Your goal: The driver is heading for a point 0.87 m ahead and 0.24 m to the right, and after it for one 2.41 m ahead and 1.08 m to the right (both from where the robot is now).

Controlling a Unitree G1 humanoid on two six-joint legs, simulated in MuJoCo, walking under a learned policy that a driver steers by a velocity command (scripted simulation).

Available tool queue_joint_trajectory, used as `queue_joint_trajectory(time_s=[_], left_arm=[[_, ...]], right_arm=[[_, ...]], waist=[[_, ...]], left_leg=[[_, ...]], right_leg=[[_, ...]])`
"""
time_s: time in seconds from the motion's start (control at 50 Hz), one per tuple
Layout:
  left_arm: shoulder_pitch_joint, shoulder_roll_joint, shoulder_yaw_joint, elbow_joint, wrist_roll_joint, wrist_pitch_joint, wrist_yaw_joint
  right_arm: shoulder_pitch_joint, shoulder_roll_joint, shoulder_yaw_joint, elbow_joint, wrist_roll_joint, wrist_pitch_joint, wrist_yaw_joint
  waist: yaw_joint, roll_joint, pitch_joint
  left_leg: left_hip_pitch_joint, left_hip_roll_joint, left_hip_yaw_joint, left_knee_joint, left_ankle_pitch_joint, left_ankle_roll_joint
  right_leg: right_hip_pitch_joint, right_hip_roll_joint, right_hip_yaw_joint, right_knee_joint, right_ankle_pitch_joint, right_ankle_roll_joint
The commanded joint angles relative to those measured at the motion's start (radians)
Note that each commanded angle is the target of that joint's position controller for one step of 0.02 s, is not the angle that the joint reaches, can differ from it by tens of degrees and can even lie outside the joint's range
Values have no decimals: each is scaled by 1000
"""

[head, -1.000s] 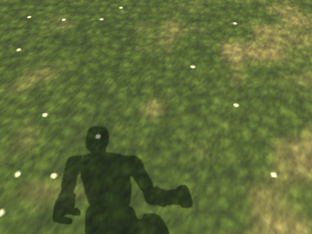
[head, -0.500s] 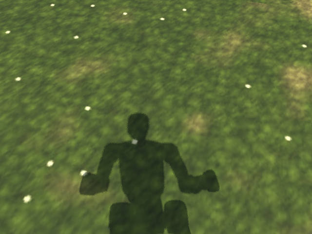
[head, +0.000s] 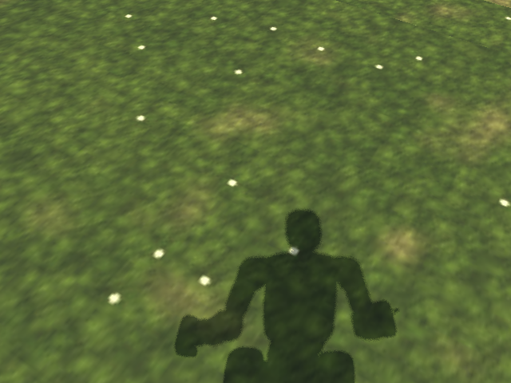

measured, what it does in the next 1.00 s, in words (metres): walks ahead, turning right: right foot, then left foot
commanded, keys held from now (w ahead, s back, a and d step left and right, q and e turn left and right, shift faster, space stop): w+e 0.80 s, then w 0.06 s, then w+q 0.14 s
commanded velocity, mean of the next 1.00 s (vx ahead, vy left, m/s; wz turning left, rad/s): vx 0.42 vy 0.00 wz -0.38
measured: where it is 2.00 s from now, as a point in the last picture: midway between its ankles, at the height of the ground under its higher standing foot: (373, 252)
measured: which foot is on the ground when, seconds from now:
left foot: down 0.00-0.44, up 0.46-0.90, down 0.92-1.00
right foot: up 0.00-0.40, down 0.42-0.94, up 0.96-1.00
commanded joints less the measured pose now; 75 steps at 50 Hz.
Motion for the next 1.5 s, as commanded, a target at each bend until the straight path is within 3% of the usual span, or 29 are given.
queue_joint_trajectory(time_s=[0.02, 0.08, 0.14, 0.26, 0.38, 0.42, 0.44, 0.46, 0.48, 0.5, 0.52, 0.62, 0.8, 0.88, 0.92, 0.94, 0.96, 0.98, 1.0, 1.04, 1.12, 1.2, 1.3, 1.38, 1.4, 1.42, 1.44, 1.46, 1.5], left_arm=[[-130, 157, 33, -108, -22, -33, -7], [-66, 146, 50, -70, -33, -33, -7], [-52, 95, 40, -53, -32, -51, -20], [-96, 65, 15, -88, -23, -41, -40], [-54, 100, 21, -119, -25, -36, -55], [208, 194, 78, -48, -36, -35, -43], [315, 344, 115, -48, -38, -33, -24], [308, 324, 93, -82, -31, -53, -33], [260, 248, 69, -87, -21, -69, -38], [220, 211, 58, -94, -16, -76, -40], [160, 185, 49, -105, -15, -74, -38], [95, 167, 40, -129, -8, -78, -13], [231, 184, 55, -53, -35, -57, 20], [224, 174, 58, -35, -21, -42, 27], [203, 155, 48, -44, -12, -37, 19], [232, 107, 26, -63, 8, -37, 17], [395, 23, 2, -53, -16, -49, 9], [337, 110, 10, -48, -28, -61, 7], [176, 167, 25, -82, -33, -71, 4], [42, 149, 22, -124, -2, -97, 2], [55, 89, 8, -136, 14, -103, -6], [-96, 50, -15, -174, 11, -108, -13], [-201, 88, 1, -200, -9, -121, -22], [-30, 151, 42, -168, -5, -129, -9], [125, 210, 59, -153, 7, -127, 1], [184, 280, 76, -121, 13, -108, -6], [162, 192, 61, -124, 0, -105, -13], [125, 135, 46, -128, -4, -104, -12], [47, 87, 30, -119, 7, -102, -15]], right_arm=[[146, -221, -64, -24, -24, -38, -3], [122, -163, -47, 6, 1, -88, -20], [110, -138, -45, 14, -9, -116, -24], [108, -191, -71, 44, 5, -136, -7], [101, -229, -88, 76, 30, -119, 5], [118, -175, -65, 72, 7, -114, 1], [127, -99, -36, 4, -20, -125, -3], [93, -92, -23, -15, -7, -157, -2], [33, -175, -42, -23, 36, -177, 11], [11, -181, -41, -24, 41, -189, 15], [11, -175, -42, -14, 15, -193, 10], [15, -142, -43, 0, -17, -155, 9], [-278, -108, -20, -71, 5, -181, 41], [-200, -142, -33, -44, 5, -193, 51], [-8, -198, -61, 4, -3, -194, 40], [153, -247, -69, 18, -19, -192, 36], [240, -302, -88, 73, -8, -181, 47], [237, -205, -63, 74, 25, -180, 53], [158, -162, -49, 60, 28, -175, 49], [83, -153, -41, 45, 8, -160, 44], [96, -146, -35, 54, 14, -154, 26], [132, -204, -54, 71, 24, -138, 4], [214, -203, -55, 93, 34, -114, -6], [189, -156, -44, 77, 25, -105, -5], [192, -88, -20, 55, 6, -109, -1], [319, -42, -4, 22, 36, -119, -2], [304, -142, -24, 46, 51, -116, -7], [213, -186, -38, 39, 44, -110, -8], [144, -166, -42, 26, 23, -102, -5]], waist=[[-133, 233, -25], [-88, 227, 59], [-76, 161, 41], [-88, 143, 42], [-41, 105, 56], [76, 18, -106], [84, -263, -179], [78, -253, -287], [86, -142, -191], [60, -91, -123], [24, -12, -76], [-38, -30, -31], [52, -50, 22], [13, -93, 0], [-84, -92, -140], [-129, 15, -309], [-63, 357, -422], [-98, 262, -350], [-116, 161, -185], [-81, 45, -49], [-29, 113, -53], [-71, 109, -15], [-97, 119, -21], [15, 128, -93], [76, 3, -228], [17, -309, -327], [30, -206, -237], [45, -113, -124], [9, -51, -32]], left_leg=[[191, 339, -443, -318, -368, 246], [217, 304, -351, -355, -319, 191], [224, 278, -211, -378, -126, 166], [139, 294, -35, -384, 11, 165], [142, 322, 59, -254, 84, 123], [7, 214, 195, 178, 408, 47], [-363, 73, 231, 624, 82, -60], [-540, -29, -21, 803, -294, -58], [-639, 36, -73, 856, -222, -28], [-638, 82, -61, 815, -138, 3], [-591, 120, -58, 734, -63, 8], [-455, 114, -32, 513, 146, -50], [-364, 23, -46, 15, 393, -63], [-276, 24, -28, -22, 291, -5], [17, 11, 20, -38, 278, 67], [334, 177, -189, 25, 282, 157], [647, 385, -684, -92, 37, 335], [617, 372, -805, -202, -170, 312], [472, 333, -651, -216, -139, 270], [242, 254, -485, -244, 102, 249], [126, 186, -363, -291, 287, 262], [-7, 141, -276, -309, 270, 228], [7, 147, -334, -234, 167, 175], [-25, 92, -344, -7, 164, 103], [-141, 26, -255, 283, 8, 64], [-436, -71, -132, 568, -327, 19], [-554, 7, -146, 712, -288, 4], [-576, 37, -137, 751, -193, -1], [-525, 89, -115, 705, -75, -16]], right_leg=[[-353, 21, 21, 309, -188, 2], [-485, -17, 97, 427, -49, -26], [-474, -11, 97, 389, 110, -22], [-318, -27, 44, 146, 205, -7], [-173, 12, -45, 27, 143, -101], [225, 102, -58, -14, 140, -156], [485, -151, 459, -163, -50, -315], [570, -272, 891, -385, -239, -403], [521, -281, 792, -406, -239, -365], [427, -247, 669, -378, -168, -334], [321, -205, 562, -364, -55, -304], [127, -91, 332, -420, 306, -291], [173, -75, 348, -344, 327, -234], [289, -128, 372, -254, 506, -207], [277, -51, 292, 0, 799, -165], [99, 16, 260, 285, 580, -134], [-273, 188, 183, 643, -118, -48], [-403, 136, 232, 727, -175, -55], [-447, 82, 198, 721, -84, -60], [-417, 25, 152, 608, 21, -55], [-324, -1, 114, 382, 33, -13], [-223, 33, 82, 95, 256, 22], [-95, 79, 113, -82, 391, 21], [195, 28, 126, -170, 291, -59], [425, -152, 296, -168, 213, -124], [639, -353, 728, -269, -21, -273], [575, -352, 798, -317, -202, -273], [473, -307, 643, -324, -138, -236], [307, -222, 421, -358, 118, -210]])
Keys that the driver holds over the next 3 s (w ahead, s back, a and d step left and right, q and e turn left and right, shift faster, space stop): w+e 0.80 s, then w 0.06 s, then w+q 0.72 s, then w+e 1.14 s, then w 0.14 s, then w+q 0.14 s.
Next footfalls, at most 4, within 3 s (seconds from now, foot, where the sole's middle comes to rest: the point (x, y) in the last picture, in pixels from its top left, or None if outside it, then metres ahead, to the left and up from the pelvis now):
0.42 right None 0.21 -0.18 -0.77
0.92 left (314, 347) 0.59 -0.12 -0.77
1.40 right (419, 305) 0.72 -0.43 -0.77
1.86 left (335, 215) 1.03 -0.21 -0.77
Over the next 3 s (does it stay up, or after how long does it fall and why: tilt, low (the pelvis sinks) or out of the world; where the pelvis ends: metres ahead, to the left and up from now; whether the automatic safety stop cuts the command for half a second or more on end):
stays up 1.41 -0.56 0.00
